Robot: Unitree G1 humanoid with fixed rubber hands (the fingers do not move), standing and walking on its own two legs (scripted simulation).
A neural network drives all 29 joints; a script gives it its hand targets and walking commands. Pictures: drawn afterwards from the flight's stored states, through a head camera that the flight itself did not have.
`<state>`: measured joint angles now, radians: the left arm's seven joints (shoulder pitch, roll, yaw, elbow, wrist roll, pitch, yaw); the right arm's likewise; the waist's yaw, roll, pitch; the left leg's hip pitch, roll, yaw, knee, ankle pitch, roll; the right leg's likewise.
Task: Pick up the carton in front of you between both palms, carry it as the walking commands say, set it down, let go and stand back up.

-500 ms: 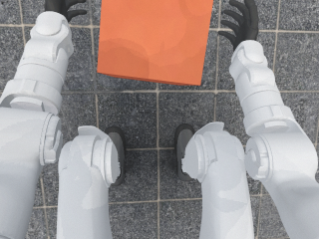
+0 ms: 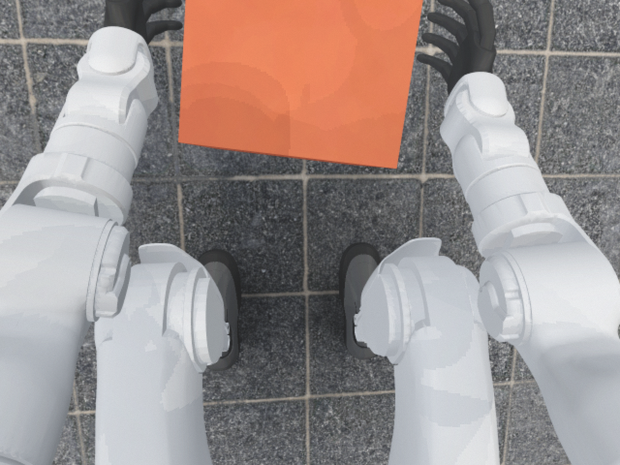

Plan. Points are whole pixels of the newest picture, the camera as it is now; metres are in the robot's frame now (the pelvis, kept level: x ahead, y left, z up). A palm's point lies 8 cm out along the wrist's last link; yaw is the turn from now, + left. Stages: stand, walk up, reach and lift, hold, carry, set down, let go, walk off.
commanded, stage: reach and lift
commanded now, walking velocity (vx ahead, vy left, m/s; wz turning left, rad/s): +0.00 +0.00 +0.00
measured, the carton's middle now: (294, 74) +0.51 +0.00 -0.25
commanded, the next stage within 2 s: none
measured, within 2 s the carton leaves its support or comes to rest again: leaves its support in 0.46 s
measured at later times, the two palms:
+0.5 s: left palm (154, 25) +0.53 +0.15 -0.17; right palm (452, 50) +0.52 -0.15 -0.16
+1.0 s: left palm out of the picture +0.48 +0.17 +0.04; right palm (581, 5) +0.49 -0.13 +0.04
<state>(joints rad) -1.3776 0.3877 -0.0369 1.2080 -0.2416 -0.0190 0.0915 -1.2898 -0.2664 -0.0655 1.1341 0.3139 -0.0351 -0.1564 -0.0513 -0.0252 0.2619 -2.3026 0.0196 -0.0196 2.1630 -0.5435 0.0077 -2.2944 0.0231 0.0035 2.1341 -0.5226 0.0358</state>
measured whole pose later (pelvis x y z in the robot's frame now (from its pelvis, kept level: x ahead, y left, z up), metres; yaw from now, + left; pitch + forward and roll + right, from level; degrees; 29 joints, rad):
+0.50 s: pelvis -0.01 +0.00 -0.01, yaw +0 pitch +37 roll -2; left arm -1.46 0.32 -0.09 1.23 -0.23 0.05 0.15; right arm -1.37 -0.23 -0.13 1.14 0.28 0.03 -0.20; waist -0.04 -0.04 0.27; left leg -2.33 0.01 -0.02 2.19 -0.51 0.01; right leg -2.32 0.03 0.01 2.16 -0.50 0.04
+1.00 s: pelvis +0.00 -0.01 +0.10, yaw +4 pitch +42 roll -1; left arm -1.05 0.05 0.40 0.83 0.21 0.31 0.04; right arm -0.99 0.03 -0.53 0.72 -0.19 0.30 -0.09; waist -0.02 -0.01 -0.18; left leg -2.07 -0.05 -0.05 1.83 -0.48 -0.03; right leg -2.05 0.07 0.04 1.83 -0.51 0.04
